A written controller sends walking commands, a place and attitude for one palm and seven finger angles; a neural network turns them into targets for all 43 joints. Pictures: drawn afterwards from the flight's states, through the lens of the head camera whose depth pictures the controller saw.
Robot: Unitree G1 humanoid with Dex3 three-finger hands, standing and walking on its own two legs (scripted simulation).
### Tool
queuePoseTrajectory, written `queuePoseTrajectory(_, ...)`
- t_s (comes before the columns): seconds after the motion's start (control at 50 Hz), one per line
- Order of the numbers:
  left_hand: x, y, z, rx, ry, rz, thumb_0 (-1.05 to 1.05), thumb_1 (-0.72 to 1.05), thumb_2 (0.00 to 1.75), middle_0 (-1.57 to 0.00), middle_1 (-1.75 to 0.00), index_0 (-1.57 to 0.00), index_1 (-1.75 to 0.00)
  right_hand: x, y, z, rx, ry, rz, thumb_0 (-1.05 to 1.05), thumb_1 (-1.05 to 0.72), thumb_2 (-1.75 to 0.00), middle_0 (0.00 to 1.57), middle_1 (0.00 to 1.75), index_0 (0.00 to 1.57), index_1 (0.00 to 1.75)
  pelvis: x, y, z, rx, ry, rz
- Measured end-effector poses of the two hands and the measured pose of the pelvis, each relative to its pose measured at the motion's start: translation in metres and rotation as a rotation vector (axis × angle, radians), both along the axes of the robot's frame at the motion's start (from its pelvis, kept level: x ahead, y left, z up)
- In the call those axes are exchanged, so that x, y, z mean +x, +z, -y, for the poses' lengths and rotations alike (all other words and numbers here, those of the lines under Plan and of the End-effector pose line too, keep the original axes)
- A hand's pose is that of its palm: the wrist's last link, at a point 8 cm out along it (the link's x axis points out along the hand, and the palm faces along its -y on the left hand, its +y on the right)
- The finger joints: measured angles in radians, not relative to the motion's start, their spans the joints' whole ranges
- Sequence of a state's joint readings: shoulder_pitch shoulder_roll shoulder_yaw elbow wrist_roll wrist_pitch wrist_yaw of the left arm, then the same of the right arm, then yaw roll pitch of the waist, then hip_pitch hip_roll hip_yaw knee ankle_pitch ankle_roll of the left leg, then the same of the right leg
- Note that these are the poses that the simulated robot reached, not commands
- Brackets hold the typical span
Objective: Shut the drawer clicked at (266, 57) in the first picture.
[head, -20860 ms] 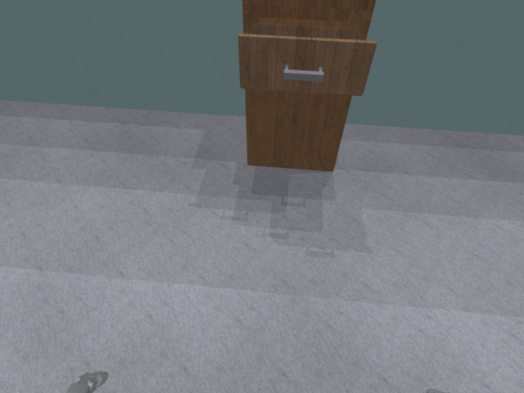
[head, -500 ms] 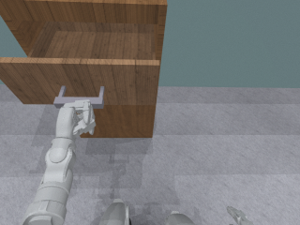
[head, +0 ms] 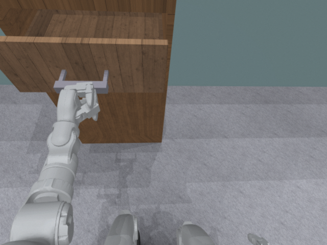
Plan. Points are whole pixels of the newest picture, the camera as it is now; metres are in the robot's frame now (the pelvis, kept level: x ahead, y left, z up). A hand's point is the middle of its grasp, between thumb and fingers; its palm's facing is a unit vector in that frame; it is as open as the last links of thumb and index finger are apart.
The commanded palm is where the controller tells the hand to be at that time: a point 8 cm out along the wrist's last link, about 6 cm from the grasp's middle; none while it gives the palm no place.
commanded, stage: push the drawer shut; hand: left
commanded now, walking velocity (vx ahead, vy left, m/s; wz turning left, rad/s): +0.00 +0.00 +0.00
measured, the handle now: (83, 80) +0.52 +0.20 +0.06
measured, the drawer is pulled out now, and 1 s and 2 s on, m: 0.13 0.00 0.00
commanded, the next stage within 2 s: pull the fist back off the drawer in 1.58 s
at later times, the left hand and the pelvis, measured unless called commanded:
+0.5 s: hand (99, 84) +0.51 +0.16 +0.05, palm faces +0.00 -1.00 -0.04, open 3.0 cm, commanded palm +0.50 +0.21 +0.06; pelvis +0.00 +0.00 -0.01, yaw -2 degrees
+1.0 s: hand (101, 67) +0.57 +0.16 +0.05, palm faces +0.01 -1.00 -0.04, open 3.0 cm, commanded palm +0.56 +0.20 +0.06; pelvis +0.01 +0.01 -0.02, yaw -3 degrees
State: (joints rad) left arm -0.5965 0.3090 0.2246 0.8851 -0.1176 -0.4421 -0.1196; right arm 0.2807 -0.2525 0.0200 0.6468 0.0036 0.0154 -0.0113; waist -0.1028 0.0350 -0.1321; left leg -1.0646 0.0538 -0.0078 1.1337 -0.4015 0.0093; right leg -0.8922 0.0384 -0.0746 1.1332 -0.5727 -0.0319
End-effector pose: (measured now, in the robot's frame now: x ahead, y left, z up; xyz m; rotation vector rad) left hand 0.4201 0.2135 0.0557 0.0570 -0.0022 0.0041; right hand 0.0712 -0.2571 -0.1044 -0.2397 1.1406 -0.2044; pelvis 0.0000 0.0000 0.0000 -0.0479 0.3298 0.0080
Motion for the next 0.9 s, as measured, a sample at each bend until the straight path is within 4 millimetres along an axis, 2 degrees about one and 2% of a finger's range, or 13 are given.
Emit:
queuePoseTrajectory(0.22,0.032,0.000,-0.002,-0.006,0.000,-0.002,-0.01,0.77,0.89,-1.40,-1.60,-1.40,-1.60,-0.040,-0.005,0.007,-0.014,-0.051,-0.104,0.00,-0.91,-0.89,0.20,0.30,0.20,0.30,-0.001,-0.006,0.001,-0.005,-0.012,-0.030)
queuePoseTrajectory(0.36,0.051,0.000,-0.002,-0.012,-0.001,-0.007,-0.01,0.77,0.89,-1.40,-1.60,-1.40,-1.60,-0.059,-0.007,0.006,-0.016,-0.083,-0.164,0.00,-0.91,-0.89,0.20,0.30,0.20,0.30,0.001,-0.009,0.000,-0.009,-0.018,-0.055)
queuePoseTrajectory(0.9,0.117,0.001,-0.002,-0.020,0.010,-0.028,-0.01,0.77,0.89,-1.40,-1.60,-1.40,-1.60,-0.090,-0.007,-0.007,-0.019,-0.120,-0.290,0.00,-0.91,-0.89,0.20,0.30,0.20,0.30,0.006,-0.019,-0.007,-0.031,-0.029,-0.132)
